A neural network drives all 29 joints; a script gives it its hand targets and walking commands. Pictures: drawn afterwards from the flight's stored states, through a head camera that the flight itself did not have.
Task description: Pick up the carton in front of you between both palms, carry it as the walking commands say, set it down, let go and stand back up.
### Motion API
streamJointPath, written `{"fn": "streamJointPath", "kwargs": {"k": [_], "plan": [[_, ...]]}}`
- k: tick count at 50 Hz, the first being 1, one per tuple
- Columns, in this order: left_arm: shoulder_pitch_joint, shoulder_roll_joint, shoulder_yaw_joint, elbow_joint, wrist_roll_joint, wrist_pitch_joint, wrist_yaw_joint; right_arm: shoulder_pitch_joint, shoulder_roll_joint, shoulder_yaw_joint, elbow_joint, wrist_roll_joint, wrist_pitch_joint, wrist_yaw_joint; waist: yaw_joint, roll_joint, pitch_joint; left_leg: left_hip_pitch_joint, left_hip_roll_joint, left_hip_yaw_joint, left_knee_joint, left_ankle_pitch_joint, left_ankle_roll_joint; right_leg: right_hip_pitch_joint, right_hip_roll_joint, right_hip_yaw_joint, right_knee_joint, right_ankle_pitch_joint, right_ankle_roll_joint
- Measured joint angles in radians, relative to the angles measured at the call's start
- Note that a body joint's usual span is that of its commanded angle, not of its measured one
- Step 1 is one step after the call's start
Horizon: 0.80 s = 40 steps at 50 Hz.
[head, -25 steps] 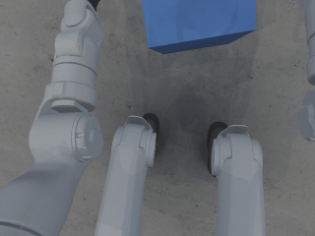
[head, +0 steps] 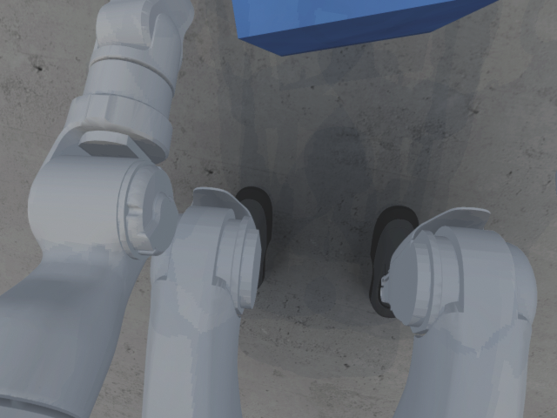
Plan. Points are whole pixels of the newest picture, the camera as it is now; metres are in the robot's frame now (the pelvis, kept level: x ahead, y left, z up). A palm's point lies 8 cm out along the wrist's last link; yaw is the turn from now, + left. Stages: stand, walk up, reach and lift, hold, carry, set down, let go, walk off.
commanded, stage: reach and lift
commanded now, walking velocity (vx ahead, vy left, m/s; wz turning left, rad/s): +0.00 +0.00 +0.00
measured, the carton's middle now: out of the picture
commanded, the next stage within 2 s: none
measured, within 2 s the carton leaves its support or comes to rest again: leaves its support in 0.70 s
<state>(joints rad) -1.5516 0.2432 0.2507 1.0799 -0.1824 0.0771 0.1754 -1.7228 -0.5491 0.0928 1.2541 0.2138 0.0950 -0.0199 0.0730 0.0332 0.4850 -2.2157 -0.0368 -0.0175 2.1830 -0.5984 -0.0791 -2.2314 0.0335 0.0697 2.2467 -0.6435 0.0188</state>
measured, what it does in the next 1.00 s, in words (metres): rises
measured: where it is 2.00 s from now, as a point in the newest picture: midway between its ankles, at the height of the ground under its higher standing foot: (316, 266)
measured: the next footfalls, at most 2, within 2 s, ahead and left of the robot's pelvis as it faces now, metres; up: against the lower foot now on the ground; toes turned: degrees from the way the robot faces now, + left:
none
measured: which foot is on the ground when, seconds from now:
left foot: down 0.00-1.00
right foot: down 0.00-1.00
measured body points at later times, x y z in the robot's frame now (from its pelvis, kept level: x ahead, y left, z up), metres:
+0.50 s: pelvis -0.01 +0.00 +0.00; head +0.38 -0.03 +0.22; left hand +0.56 +0.15 -0.18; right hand +0.60 -0.16 -0.18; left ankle +0.11 +0.14 -0.34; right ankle +0.09 -0.12 -0.34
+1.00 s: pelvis -0.01 +0.01 +0.06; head +0.30 -0.04 +0.39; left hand +0.53 +0.13 -0.03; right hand +0.54 -0.17 -0.02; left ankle +0.12 +0.14 -0.34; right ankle +0.09 -0.13 -0.34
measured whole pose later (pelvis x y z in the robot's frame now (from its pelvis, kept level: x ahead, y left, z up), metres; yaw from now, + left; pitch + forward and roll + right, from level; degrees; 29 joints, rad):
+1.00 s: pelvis -0.01 +0.01 +0.06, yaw -3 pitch +43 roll +3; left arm -1.20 0.00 0.56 0.73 0.15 0.36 0.13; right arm -1.34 -0.18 -0.35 0.93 -0.19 0.35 -0.03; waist 0.04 0.01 -0.02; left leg -2.17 -0.10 -0.08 1.95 -0.54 -0.11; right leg -2.19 0.12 0.11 1.98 -0.54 0.07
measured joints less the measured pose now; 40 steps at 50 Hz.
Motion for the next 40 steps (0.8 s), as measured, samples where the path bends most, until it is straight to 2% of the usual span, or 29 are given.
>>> {"fn": "streamJointPath", "kwargs": {"k": [14, 16, 18, 21, 26, 29, 34, 37, 40], "plan": [[-0.031, -0.027, 0.025, 0.010, 0.025, 0.019, -0.011, -0.037, 0.055, -0.015, 0.030, -0.034, 0.022, 0.009, -0.002, 0.000, 0.005, 0.006, -0.002, -0.002, -0.033, 0.039, -0.006, 0.001, -0.002, -0.004, -0.029, 0.041, -0.008], [-0.049, -0.049, 0.037, 0.005, 0.045, 0.022, -0.013, -0.050, 0.066, -0.026, 0.028, -0.052, 0.024, -0.001, -0.004, 0.000, 0.022, 0.015, -0.002, -0.003, -0.034, 0.041, -0.006, 0.009, -0.001, -0.004, -0.031, 0.044, -0.008], [-0.056, -0.060, 0.072, -0.005, 0.076, 0.027, 0.005, -0.065, 0.070, -0.036, 0.035, -0.076, 0.031, -0.006, -0.005, -0.001, 0.037, 0.024, -0.003, -0.004, -0.033, 0.040, -0.007, 0.017, 0.002, -0.004, -0.031, 0.045, -0.008], [-0.056, -0.064, 0.116, -0.021, 0.124, 0.061, -0.014, -0.076, 0.079, -0.073, 0.042, -0.129, 0.058, 0.003, -0.010, -0.006, 0.036, 0.025, -0.010, -0.006, -0.026, 0.036, -0.010, 0.017, 0.003, -0.003, -0.022, 0.041, -0.009], [-0.014, -0.052, 0.162, -0.076, 0.167, 0.127, -0.063, -0.017, 0.123, -0.160, -0.035, -0.196, 0.107, 0.037, -0.021, -0.007, 0.003, 0.014, -0.018, -0.016, 0.000, 0.014, -0.017, 0.007, 0.005, -0.009, 0.001, 0.020, -0.013], [0.020, -0.046, 0.160, -0.104, 0.156, 0.146, -0.065, 0.037, 0.150, -0.187, -0.098, -0.205, 0.123, 0.038, -0.028, -0.001, -0.024, 0.004, -0.025, -0.023, 0.011, 0.001, -0.020, 0.000, 0.004, -0.014, 0.011, 0.006, -0.015], [0.087, -0.056, 0.120, -0.163, 0.105, 0.173, -0.027, 0.130, 0.181, -0.179, -0.198, -0.189, 0.159, -0.007, -0.032, 0.003, -0.086, -0.015, -0.038, -0.033, 0.014, -0.011, -0.024, -0.016, 0.010, -0.015, 0.009, -0.005, -0.011], [0.154, -0.091, 0.094, -0.237, 0.085, 0.194, 0.039, 0.204, 0.207, -0.165, -0.271, -0.175, 0.189, -0.072, -0.027, 0.000, -0.151, -0.027, -0.052, -0.044, 0.001, -0.002, -0.027, -0.025, 0.029, -0.007, -0.012, -0.001, 0.002], [0.235, -0.122, 0.109, -0.325, 0.093, 0.217, 0.038, 0.271, 0.234, -0.190, -0.346, -0.179, 0.216, -0.071, -0.029, -0.006, -0.218, -0.022, -0.067, -0.054, -0.028, 0.017, -0.027, -0.017, 0.058, 0.009, -0.050, 0.012, 0.024]]}}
